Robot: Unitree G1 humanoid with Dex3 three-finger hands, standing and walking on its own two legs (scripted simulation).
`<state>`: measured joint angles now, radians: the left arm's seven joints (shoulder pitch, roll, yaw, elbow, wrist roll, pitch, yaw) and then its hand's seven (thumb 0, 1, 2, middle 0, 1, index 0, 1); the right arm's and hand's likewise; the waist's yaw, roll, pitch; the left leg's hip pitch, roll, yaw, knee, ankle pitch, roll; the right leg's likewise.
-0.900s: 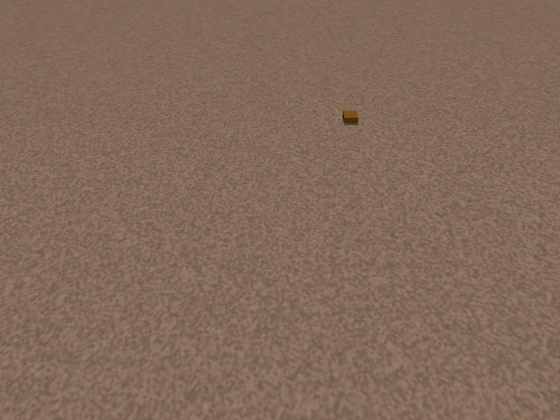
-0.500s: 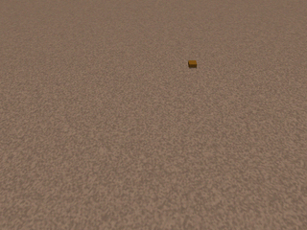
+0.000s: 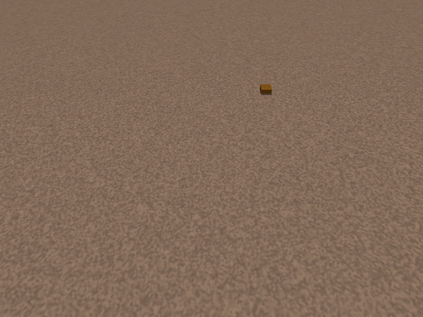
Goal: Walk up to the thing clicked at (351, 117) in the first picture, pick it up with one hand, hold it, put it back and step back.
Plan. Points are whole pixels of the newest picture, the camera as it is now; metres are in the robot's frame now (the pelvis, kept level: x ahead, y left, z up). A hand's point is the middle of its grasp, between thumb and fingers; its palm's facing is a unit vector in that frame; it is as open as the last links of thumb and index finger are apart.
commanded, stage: stand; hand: left
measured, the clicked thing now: (265, 89) +1.92 -0.40 -0.76
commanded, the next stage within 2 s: walk up in 0.22 s
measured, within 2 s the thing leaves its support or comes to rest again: neither
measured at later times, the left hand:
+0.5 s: hand (110, 312) +0.17 +0.23 -0.13, palm faces -0.13 -0.91 -0.40, open 7.4 cm
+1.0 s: hand (176, 236) +0.35 +0.12 -0.17, palm faces -0.20 -0.92 -0.32, open 7.4 cm
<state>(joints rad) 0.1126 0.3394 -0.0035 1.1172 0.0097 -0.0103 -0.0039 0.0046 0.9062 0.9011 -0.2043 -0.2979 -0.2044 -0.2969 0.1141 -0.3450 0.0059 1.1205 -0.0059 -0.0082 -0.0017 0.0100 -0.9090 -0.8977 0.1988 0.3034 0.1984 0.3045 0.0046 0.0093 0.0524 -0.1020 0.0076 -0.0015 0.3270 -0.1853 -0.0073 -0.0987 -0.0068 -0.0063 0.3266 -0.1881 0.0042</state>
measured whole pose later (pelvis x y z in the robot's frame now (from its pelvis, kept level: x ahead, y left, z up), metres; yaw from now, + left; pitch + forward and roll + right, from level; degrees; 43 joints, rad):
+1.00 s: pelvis +0.28 -0.14 -0.02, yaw -14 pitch -1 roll -3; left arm 0.36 0.41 0.06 0.93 0.01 -0.08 -0.07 0.01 0.90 0.90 -0.21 -0.30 -0.21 -0.30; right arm 0.18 -0.43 -0.08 0.93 -0.03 -0.04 0.10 0.01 -0.91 -0.90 0.20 0.30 0.20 0.30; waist 0.06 0.02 0.04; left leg -0.49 0.13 0.03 0.59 -0.12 -0.01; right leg 0.01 0.04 -0.02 0.41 -0.40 -0.01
